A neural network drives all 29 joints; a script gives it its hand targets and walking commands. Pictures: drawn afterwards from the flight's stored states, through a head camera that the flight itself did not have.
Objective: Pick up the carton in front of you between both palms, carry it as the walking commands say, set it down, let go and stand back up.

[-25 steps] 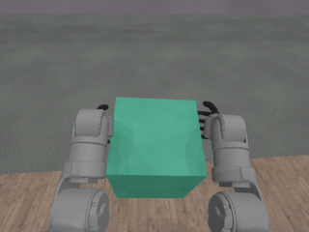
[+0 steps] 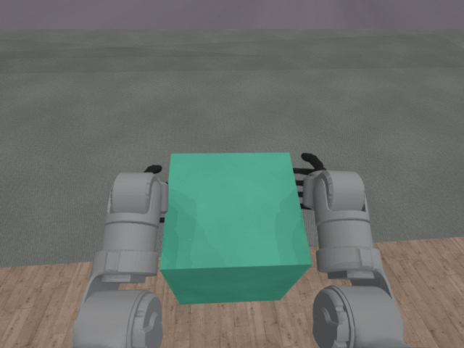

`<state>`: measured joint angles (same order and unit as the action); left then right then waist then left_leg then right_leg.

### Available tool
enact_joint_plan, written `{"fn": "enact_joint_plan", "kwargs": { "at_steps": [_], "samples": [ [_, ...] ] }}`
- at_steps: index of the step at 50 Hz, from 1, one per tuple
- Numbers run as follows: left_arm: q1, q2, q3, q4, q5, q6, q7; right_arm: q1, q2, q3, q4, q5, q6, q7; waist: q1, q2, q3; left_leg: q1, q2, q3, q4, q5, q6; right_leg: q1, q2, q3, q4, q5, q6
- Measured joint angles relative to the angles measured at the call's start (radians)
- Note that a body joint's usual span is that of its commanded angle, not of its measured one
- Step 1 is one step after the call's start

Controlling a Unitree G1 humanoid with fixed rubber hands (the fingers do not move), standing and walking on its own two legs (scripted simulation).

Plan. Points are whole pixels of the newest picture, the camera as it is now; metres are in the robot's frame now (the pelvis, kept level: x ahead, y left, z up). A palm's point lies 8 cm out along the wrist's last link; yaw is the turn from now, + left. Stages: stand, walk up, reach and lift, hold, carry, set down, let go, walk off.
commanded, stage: carry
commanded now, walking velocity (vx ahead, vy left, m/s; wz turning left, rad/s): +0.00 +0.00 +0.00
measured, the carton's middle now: (230, 234) +0.35 +0.00 +0.02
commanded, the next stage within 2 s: none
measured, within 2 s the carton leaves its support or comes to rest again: neither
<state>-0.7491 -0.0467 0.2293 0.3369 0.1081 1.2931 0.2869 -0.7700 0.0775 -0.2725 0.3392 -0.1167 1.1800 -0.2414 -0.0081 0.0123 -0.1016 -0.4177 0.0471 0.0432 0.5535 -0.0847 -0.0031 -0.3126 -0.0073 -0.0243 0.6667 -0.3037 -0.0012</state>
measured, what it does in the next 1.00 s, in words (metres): stands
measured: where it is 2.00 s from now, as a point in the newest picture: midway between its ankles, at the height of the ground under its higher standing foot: outside the picture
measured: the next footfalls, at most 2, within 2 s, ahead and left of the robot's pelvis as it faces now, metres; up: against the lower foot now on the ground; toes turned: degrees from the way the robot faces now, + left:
none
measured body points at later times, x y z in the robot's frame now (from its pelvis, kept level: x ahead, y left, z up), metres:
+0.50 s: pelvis +0.00 +0.00 +0.00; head -0.01 +0.00 +0.45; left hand +0.36 +0.14 +0.12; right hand +0.37 -0.15 +0.13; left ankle +0.06 +0.12 -0.73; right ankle -0.03 -0.12 -0.72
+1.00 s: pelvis -0.01 +0.01 +0.00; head -0.05 +0.00 +0.45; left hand +0.34 +0.15 +0.13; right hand +0.35 -0.14 +0.14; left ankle +0.06 +0.12 -0.73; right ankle -0.03 -0.12 -0.72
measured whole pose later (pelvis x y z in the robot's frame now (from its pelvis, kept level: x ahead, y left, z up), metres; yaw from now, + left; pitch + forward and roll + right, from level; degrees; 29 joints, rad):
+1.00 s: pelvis -0.01 +0.01 +0.00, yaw +0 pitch +1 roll -1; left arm -0.77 -0.05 0.26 0.42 0.15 1.26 0.24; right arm -0.76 0.08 -0.26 0.35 -0.15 1.19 -0.24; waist 0.00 0.04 -0.12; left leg -0.41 0.05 0.05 0.54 -0.06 0.01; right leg -0.30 -0.01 -0.02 0.65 -0.28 0.01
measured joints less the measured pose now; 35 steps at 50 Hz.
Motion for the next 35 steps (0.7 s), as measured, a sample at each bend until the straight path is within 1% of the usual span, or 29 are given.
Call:
{"fn": "enact_joint_plan", "kwargs": {
  "at_steps": [5,7,11,13,17,20,24,26,28,31,33,35],
  "samples": [
    [-0.004,-0.003,-0.011,-0.001,-0.012,0.008,0.028,0.011,0.004,-0.022,-0.001,-0.008,-0.011,0.019,0.008,0.003,-0.015,0.004,0.000,0.000,-0.019,0.010,0.000,0.003,0.001,-0.001,-0.016,0.009,0.000],
    [-0.015,-0.007,-0.003,0.008,-0.003,0.010,0.030,0.016,0.001,-0.015,0.001,-0.016,-0.014,0.033,0.009,0.009,-0.019,0.003,0.002,-0.002,-0.020,0.012,0.000,0.005,0.003,-0.002,-0.023,0.013,0.001],
    [-0.030,-0.007,0.003,0.028,0.003,0.004,0.027,0.026,0.000,-0.008,-0.008,-0.022,-0.013,0.039,0.009,0.012,-0.026,0.003,-0.003,0.000,-0.024,0.011,0.000,0.002,-0.003,-0.002,-0.020,0.009,0.002],
    [-0.036,-0.003,0.005,0.031,0.004,0.003,0.024,0.028,0.001,-0.004,-0.012,-0.015,-0.015,0.032,0.008,0.015,-0.025,0.003,-0.004,0.000,-0.025,0.011,0.000,0.001,-0.003,-0.001,-0.019,0.007,0.002],
    [-0.035,0.005,0.015,0.048,0.019,-0.019,-0.022,0.020,0.002,0.014,-0.028,0.003,0.003,-0.011,0.009,0.026,-0.017,0.007,0.001,0.005,-0.018,0.004,-0.001,0.004,0.000,0.004,-0.017,0.005,0.001],
    [-0.024,0.005,0.017,0.045,0.022,-0.025,-0.036,0.004,-0.002,0.021,-0.016,-0.001,0.010,-0.015,0.008,0.023,-0.015,0.005,0.000,0.005,-0.011,0.000,-0.003,0.001,0.000,0.004,-0.006,-0.001,0.000],
    [-0.017,-0.006,0.011,0.040,0.007,-0.021,-0.014,-0.018,-0.012,0.004,0.014,-0.018,0.011,0.009,0.010,0.009,-0.004,0.003,0.001,0.005,-0.006,-0.001,-0.003,-0.002,0.000,0.004,0.000,-0.002,-0.001],
    [-0.008,-0.004,0.004,0.023,0.003,-0.017,-0.012,-0.023,-0.013,0.004,0.014,-0.016,0.011,0.008,0.003,0.003,0.005,0.002,0.001,0.003,-0.006,0.003,-0.003,-0.004,0.001,0.002,0.001,-0.001,-0.003],
    [-0.003,0.001,-0.002,0.011,-0.004,-0.009,-0.010,-0.026,-0.011,0.001,0.016,-0.002,0.010,-0.005,-0.002,-0.003,0.011,0.003,0.002,0.002,-0.010,0.006,-0.003,-0.003,0.001,0.002,0.000,0.002,-0.003],
    [-0.005,0.005,0.001,-0.003,-0.007,0.000,-0.005,-0.029,-0.010,0.005,0.013,0.007,0.009,-0.009,-0.005,-0.010,0.019,0.003,0.002,0.003,-0.014,0.011,-0.003,-0.005,0.002,0.002,-0.001,0.006,-0.004],
    [-0.011,0.008,-0.006,-0.019,-0.016,0.014,0.016,-0.028,-0.006,-0.007,0.013,0.008,-0.002,0.001,-0.003,-0.013,0.021,0.004,0.001,0.005,-0.016,0.014,-0.002,-0.008,0.000,0.004,0.003,0.007,-0.003],
    [-0.032,-0.001,0.000,-0.005,-0.019,0.019,0.045,-0.021,-0.010,-0.020,0.016,-0.005,-0.011,0.028,0.003,-0.013,0.019,0.003,0.001,0.003,-0.016,0.016,0.000,-0.006,0.000,0.002,0.001,0.008,-0.002]
  ]
}}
